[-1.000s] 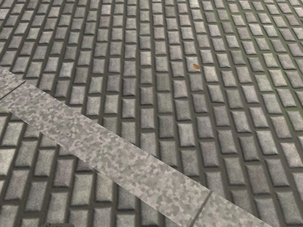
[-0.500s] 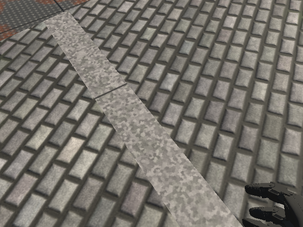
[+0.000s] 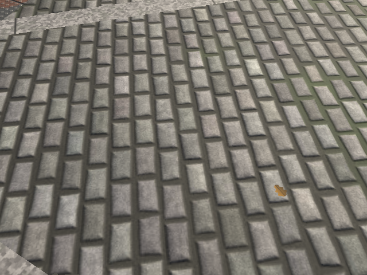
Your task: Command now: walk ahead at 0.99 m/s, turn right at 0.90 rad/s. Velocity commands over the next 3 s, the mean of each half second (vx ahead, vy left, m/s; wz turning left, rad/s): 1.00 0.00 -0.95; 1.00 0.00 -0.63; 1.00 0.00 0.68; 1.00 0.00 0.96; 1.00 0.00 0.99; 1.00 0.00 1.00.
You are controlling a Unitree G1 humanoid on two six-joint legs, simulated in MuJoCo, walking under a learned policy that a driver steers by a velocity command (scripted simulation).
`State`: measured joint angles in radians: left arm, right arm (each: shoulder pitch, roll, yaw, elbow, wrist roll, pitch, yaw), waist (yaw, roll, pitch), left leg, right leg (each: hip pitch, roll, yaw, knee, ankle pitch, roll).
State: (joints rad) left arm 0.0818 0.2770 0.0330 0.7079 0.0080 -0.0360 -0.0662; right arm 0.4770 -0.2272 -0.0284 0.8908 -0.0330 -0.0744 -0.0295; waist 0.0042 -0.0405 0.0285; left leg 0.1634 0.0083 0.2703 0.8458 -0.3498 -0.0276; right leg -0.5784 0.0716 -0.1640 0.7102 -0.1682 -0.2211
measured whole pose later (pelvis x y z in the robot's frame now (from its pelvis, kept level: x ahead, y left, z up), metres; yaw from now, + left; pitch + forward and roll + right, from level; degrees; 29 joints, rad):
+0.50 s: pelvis +0.46 +0.02 +0.03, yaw -28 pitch +2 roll +1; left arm 0.31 0.38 0.09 0.77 0.01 -0.05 -0.02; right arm 0.15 -0.30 -0.02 0.64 -0.06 -0.07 -0.02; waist 0.05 -0.03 0.02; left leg -0.42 0.03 0.00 0.60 -0.24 -0.04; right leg -0.33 0.10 0.10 1.28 -0.35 -0.13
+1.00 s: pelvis +0.82 -0.23 +0.03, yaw -47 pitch +0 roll -1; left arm 0.25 0.28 0.03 0.80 0.04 -0.05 0.00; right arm 0.35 -0.22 -0.01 0.81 -0.01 -0.06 0.00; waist -0.04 0.00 0.04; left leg -0.40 0.07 -0.05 1.40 -0.28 0.06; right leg -0.30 0.12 -0.13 0.59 -0.30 -0.15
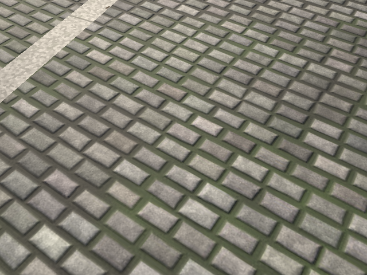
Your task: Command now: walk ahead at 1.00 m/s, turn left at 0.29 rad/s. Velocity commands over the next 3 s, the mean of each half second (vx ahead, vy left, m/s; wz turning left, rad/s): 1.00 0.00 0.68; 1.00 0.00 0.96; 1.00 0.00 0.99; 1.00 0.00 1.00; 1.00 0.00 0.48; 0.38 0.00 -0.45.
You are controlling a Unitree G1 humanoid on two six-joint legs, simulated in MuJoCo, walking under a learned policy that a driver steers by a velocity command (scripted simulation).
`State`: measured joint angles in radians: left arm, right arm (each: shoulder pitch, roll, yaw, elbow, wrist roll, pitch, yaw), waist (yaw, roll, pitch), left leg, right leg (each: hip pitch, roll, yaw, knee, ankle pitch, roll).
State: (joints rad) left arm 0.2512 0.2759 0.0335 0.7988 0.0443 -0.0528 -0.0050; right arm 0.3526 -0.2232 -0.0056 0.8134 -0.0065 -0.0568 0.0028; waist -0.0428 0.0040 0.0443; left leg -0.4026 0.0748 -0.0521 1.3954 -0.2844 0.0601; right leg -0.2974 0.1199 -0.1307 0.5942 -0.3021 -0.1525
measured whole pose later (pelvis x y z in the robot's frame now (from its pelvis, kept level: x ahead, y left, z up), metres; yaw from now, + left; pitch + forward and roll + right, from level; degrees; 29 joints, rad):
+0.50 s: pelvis +0.45 +0.10 +0.01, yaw +24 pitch +0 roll +1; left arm 0.08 0.21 -0.04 0.63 0.07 -0.09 0.00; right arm 0.46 -0.31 -0.06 0.89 -0.01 -0.02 0.01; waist -0.05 0.01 0.02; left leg -0.22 -0.23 -0.02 0.48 -0.25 0.19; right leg -0.64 -0.11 0.13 1.28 -0.32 0.04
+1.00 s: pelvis +0.88 +0.25 +0.01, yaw +51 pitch +2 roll -3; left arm 0.48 0.33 0.06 0.86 0.03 -0.10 0.00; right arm 0.04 -0.37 -0.05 0.60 -0.04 0.01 0.08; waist 0.06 0.07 -0.01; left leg -0.79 0.05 0.02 1.18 -0.13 0.09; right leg -0.01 -0.01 -0.19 0.32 -0.33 0.04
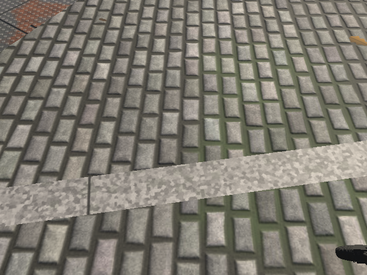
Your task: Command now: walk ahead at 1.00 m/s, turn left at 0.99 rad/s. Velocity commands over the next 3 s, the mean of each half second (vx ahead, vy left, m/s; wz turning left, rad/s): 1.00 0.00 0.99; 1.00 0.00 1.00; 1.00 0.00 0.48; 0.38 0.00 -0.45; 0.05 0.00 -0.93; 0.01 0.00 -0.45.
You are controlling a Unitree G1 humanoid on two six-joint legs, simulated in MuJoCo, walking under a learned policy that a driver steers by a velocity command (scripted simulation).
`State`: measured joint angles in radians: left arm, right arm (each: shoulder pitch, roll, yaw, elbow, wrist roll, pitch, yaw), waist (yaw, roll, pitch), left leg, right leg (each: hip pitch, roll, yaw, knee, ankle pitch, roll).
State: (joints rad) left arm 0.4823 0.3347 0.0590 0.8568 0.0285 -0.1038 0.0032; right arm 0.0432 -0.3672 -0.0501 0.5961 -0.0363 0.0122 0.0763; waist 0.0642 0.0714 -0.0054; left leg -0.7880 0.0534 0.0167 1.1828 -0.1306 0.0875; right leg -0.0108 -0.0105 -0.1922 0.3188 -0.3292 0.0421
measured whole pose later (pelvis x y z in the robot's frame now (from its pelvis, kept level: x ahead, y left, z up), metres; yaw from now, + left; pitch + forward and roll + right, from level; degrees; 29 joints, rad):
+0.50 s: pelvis +0.46 +0.05 +0.00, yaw +28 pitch +2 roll +1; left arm 0.02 0.27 -0.02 0.56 0.03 -0.05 -0.02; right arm 0.46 -0.33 -0.07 0.80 0.00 -0.05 0.01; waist -0.11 0.01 0.03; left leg 0.02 -0.20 -0.22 0.35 -0.36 0.15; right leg -0.70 -0.13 0.10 0.70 -0.04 0.06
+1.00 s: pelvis +0.83 +0.27 -0.03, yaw +57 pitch +1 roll -2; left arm 0.52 0.28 0.04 0.89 0.03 -0.07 0.01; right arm -0.08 -0.32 -0.01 0.55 -0.03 0.00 0.09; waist 0.07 0.03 0.05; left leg -0.69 -0.02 0.15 0.77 -0.13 0.19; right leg 0.26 -0.05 -0.33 0.33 -0.41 0.10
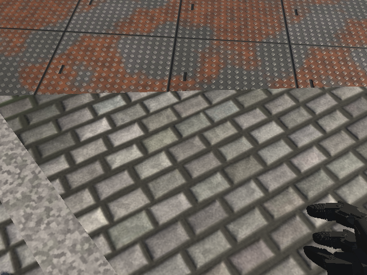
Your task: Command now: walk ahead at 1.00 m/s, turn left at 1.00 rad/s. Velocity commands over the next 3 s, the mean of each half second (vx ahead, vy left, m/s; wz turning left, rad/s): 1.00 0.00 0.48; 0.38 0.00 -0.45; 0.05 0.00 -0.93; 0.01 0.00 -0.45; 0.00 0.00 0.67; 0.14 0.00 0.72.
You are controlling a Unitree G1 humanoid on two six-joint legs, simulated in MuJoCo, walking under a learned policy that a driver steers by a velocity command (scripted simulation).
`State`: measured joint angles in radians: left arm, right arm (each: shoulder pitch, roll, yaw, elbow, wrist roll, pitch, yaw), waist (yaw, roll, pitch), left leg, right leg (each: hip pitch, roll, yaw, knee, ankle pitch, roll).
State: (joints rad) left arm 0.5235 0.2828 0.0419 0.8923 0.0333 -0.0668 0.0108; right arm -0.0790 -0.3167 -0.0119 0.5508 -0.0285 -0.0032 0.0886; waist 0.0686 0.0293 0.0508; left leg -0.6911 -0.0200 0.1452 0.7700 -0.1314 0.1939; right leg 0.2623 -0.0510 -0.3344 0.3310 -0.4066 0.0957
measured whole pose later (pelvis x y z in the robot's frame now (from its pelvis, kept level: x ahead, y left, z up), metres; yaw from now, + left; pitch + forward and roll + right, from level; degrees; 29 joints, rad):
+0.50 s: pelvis +0.48 +0.01 +0.00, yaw +14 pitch +2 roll -1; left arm 0.06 0.26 0.00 0.65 0.04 -0.06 -0.01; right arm 0.47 -0.32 -0.05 0.91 -0.02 -0.08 -0.01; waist -0.07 0.01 0.05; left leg 0.12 -0.13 -0.12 0.68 -0.46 0.13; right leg -0.55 0.00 -0.07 0.61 -0.08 -0.06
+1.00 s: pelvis +0.76 +0.09 +0.03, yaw -3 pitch +0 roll -1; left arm 0.28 0.34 0.09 0.74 0.01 0.05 0.00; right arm 0.09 -0.21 0.01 0.68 -0.02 -0.03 -0.04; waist 0.05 -0.04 0.09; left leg -0.42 0.03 0.05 0.53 -0.11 0.04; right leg -0.46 0.05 0.01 1.20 -0.50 0.03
